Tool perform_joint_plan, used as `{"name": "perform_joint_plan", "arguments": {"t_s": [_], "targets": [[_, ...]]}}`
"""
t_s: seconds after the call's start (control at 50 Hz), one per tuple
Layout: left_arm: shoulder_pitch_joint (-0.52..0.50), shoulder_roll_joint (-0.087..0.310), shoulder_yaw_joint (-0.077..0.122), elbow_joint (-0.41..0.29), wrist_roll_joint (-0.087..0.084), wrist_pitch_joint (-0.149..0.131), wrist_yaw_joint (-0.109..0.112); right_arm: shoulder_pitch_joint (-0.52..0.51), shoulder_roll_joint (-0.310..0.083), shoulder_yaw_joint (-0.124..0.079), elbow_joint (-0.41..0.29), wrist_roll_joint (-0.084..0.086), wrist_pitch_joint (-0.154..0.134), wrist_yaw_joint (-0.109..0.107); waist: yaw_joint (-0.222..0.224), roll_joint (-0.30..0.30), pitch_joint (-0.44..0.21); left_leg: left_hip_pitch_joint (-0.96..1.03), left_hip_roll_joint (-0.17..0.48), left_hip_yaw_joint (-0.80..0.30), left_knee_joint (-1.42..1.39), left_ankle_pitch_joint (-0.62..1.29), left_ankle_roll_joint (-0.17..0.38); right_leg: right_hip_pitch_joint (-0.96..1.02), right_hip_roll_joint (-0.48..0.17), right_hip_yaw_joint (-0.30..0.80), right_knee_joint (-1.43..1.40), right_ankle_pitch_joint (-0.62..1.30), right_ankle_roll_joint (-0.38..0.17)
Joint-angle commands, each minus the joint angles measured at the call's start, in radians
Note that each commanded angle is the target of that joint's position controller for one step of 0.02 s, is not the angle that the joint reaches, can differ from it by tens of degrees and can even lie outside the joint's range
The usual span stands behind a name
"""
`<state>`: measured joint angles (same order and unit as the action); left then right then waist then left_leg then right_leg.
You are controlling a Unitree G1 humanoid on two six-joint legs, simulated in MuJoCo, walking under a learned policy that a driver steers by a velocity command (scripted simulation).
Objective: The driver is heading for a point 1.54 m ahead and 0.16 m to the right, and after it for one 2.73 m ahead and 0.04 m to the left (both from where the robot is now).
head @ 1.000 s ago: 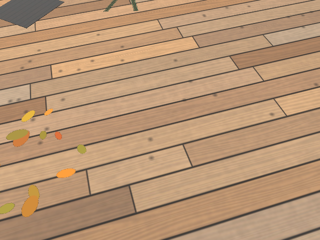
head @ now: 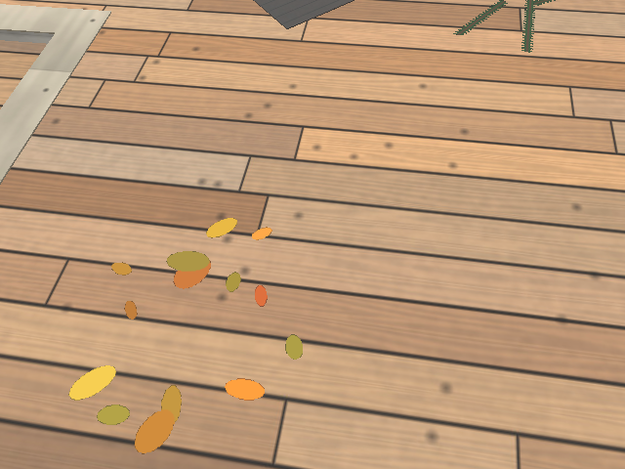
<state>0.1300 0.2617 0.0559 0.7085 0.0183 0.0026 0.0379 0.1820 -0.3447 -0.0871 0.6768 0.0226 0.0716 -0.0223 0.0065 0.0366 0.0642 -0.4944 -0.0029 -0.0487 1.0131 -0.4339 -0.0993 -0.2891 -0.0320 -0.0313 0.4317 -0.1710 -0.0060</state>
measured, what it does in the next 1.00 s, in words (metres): steps on the spot: left foot, then right foot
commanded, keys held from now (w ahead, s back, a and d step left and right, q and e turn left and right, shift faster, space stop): no key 0.92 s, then w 0.08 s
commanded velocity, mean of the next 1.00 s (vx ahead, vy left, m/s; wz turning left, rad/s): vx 0.01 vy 0.00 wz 0.13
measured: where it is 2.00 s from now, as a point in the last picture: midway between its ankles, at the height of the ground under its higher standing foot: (325, 436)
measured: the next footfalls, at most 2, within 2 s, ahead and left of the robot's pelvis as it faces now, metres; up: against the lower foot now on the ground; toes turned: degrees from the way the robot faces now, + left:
left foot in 0.16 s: +0.04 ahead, +0.14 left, +0.00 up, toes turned +3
right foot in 0.48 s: +0.04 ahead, -0.10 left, +0.00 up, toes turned +5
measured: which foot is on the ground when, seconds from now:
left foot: up 0.00-0.14, down 0.16-1.00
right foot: down 0.00-0.16, up 0.18-0.46, down 0.48-1.00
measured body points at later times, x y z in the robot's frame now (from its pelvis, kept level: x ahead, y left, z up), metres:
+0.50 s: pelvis +0.00 +0.04 -0.01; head +0.02 +0.05 +0.44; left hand +0.09 +0.33 -0.13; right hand +0.19 -0.19 -0.11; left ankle +0.00 +0.14 -0.74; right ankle +0.00 -0.10 -0.74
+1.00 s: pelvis +0.01 +0.03 -0.01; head +0.01 +0.03 +0.44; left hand +0.05 +0.30 -0.15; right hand +0.11 -0.23 -0.14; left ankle +0.00 +0.14 -0.74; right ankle +0.00 -0.10 -0.74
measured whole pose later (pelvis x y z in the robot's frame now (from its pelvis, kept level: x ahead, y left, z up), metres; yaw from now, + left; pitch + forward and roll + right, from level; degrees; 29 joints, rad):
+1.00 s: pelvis +0.01 +0.03 -0.01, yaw +5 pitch -2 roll +0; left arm 0.20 0.24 0.03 1.00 0.00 0.00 0.03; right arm 0.19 -0.25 -0.05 0.98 0.00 0.02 -0.03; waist 0.00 0.00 0.03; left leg -0.21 -0.02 -0.03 0.52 -0.30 0.02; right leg -0.18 -0.02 0.01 0.52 -0.32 0.01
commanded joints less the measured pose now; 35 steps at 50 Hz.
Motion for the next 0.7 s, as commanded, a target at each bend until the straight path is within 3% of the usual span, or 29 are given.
{"name": "perform_joint_plan", "arguments": {"t_s": [0.02,0.1,0.14,0.16,0.18,0.2,0.22,0.26,0.28,0.32,0.36,0.42,0.46,0.48,0.5,0.52,0.54,0.56,0.62,0.7], "targets": [[-0.017,0.194,0.054,-0.052,-0.006,-0.002,0.001,-0.013,-0.04,-0.003,-0.094,-0.008,-0.014,0.01,0.016,-0.219,-0.177,0.062,0.025,0.035,-0.139,0.025,0.01,0.163,-0.24,0.139,-0.099,0.391,-0.225],[-0.022,0.211,0.054,-0.029,-0.033,0.001,-0.017,0.025,-0.049,-0.007,-0.081,-0.013,-0.012,0.024,-0.003,-0.215,-0.167,0.195,0.0,0.075,-0.385,0.112,0.061,0.144,-0.249,0.135,-0.057,0.315,-0.208],[0.008,0.18,0.041,0.002,-0.047,0.001,-0.02,0.074,-0.057,-0.01,-0.055,-0.02,-0.015,0.028,-0.03,-0.174,-0.15,0.365,-0.016,0.074,-0.626,0.301,0.117,0.05,-0.205,0.093,0.014,0.185,-0.124],[0.054,0.12,0.021,0.012,-0.019,-0.004,-0.028,0.082,-0.112,-0.019,-0.064,-0.025,-0.015,0.018,-0.004,-0.002,-0.175,0.493,0.13,-0.12,-0.676,0.491,0.163,-0.065,-0.128,0.01,0.164,-0.022,-0.025],[0.053,0.073,0.004,-0.018,0.018,-0.012,-0.034,0.026,-0.175,-0.022,-0.095,-0.038,-0.015,0.009,0.029,0.244,-0.153,0.484,0.344,-0.342,-0.672,0.69,0.315,-0.236,-0.014,-0.055,0.308,-0.402,0.064],[-0.03,0.143,0.025,-0.027,0.001,-0.008,-0.019,0.048,-0.126,-0.012,-0.09,-0.065,-0.034,0.015,-0.054,0.174,-0.163,0.37,0.37,-0.363,-0.697,0.589,0.406,-0.211,-0.029,0.042,0.457,-0.463,0.077],[-0.031,0.171,0.038,-0.017,-0.019,-0.002,-0.015,0.017,-0.103,-0.002,-0.075,-0.067,-0.051,0.018,-0.032,0.135,-0.129,0.339,0.316,-0.298,-0.709,0.525,0.384,-0.209,-0.034,0.063,0.531,-0.423,0.074],[0.016,0.164,0.046,0.026,-0.015,0.015,-0.003,-0.051,-0.076,0.006,-0.064,-0.043,-0.071,0.016,-0.006,0.129,-0.102,0.336,0.241,-0.209,-0.701,0.498,0.313,-0.217,-0.04,0.079,0.552,-0.327,0.082],[0.033,0.158,0.046,0.037,-0.012,0.019,-0.001,-0.067,-0.063,0.014,-0.057,-0.039,-0.076,0.013,0.006,0.124,-0.1,0.32,0.226,-0.182,-0.692,0.575,0.309,-0.188,-0.037,0.081,0.566,-0.287,0.091],[0.054,0.127,0.037,0.05,-0.018,0.016,-0.004,-0.074,-0.033,0.023,-0.042,-0.039,-0.077,0.009,0.017,0.107,-0.118,0.33,0.197,-0.138,-0.677,0.627,0.305,-0.137,-0.034,0.072,0.505,-0.241,0.101],[0.026,0.099,0.023,0.05,-0.021,0.012,-0.007,-0.07,-0.032,0.022,-0.027,-0.036,-0.073,0.009,-0.004,0.105,-0.12,0.353,0.186,-0.131,-0.659,0.621,0.304,-0.092,-0.033,0.06,0.369,-0.23,0.102],[0.02,0.107,0.019,0.055,-0.026,0.011,-0.011,-0.057,-0.043,0.021,0.002,-0.035,-0.065,0.01,-0.021,0.102,-0.125,0.367,0.207,-0.181,-0.648,0.592,0.323,-0.019,-0.023,0.049,0.208,-0.214,0.096],[0.065,0.099,0.014,0.08,-0.019,0.006,-0.015,-0.073,-0.026,0.028,0.022,-0.022,-0.065,0.013,0.018,0.076,-0.111,0.326,0.18,-0.174,-0.636,0.509,0.285,0.098,-0.014,0.038,-0.027,-0.008,0.072],[0.072,0.123,0.014,0.086,-0.005,0.003,-0.016,-0.044,-0.016,0.032,0.038,-0.023,-0.072,0.015,0.014,0.041,-0.117,0.29,0.155,-0.169,-0.638,0.435,0.24,0.178,-0.037,0.075,-0.071,0.135,0.054],[0.079,0.177,0.022,0.085,0.0,0.003,-0.012,-0.017,-0.01,0.034,0.045,-0.04,-0.081,0.021,-0.017,-0.036,-0.125,0.25,0.106,-0.131,-0.614,0.342,0.198,0.234,-0.098,0.127,-0.039,0.296,0.027],[0.06,0.211,0.035,0.107,-0.013,0.003,-0.015,0.008,-0.012,0.029,0.053,-0.041,-0.086,0.024,-0.053,-0.138,-0.113,0.268,0.043,-0.064,-0.633,0.269,0.164,0.17,-0.085,0.101,0.01,0.184,-0.011],[0.044,0.154,0.025,0.102,-0.016,-0.001,-0.022,-0.045,-0.03,0.029,0.061,-0.045,-0.084,0.021,-0.01,-0.107,-0.097,0.307,0.027,-0.044,-0.608,0.247,0.14,0.115,-0.066,0.098,-0.012,0.081,-0.018],[0.039,0.127,0.016,0.112,-0.008,-0.006,-0.023,-0.073,-0.026,0.026,0.061,-0.039,-0.08,0.017,-0.006,-0.1,-0.088,0.315,0.026,-0.038,-0.596,0.248,0.138,0.092,-0.062,0.099,-0.029,0.044,-0.008],[0.037,0.115,0.008,0.136,-0.006,-0.023,-0.02,-0.066,-0.01,0.026,0.083,-0.036,-0.06,0.005,-0.007,-0.098,-0.068,0.314,0.031,-0.042,-0.596,0.294,0.145,0.085,-0.048,0.087,-0.035,0.049,0.014],[0.045,0.114,0.003,0.169,-0.009,-0.024,-0.012,-0.052,-0.004,0.024,0.126,-0.034,-0.06,0.001,-0.001,-0.063,-0.054,0.311,0.029,-0.038,-0.604,0.298,0.139,0.086,-0.038,0.081,-0.035,0.022,0.015]]}}
Keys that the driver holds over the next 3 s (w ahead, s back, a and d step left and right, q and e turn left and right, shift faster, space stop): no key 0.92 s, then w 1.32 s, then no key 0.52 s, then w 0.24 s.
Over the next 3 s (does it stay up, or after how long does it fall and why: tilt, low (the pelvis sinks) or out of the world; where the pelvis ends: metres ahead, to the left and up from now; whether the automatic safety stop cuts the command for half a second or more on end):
stays up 0.82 0.06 -0.01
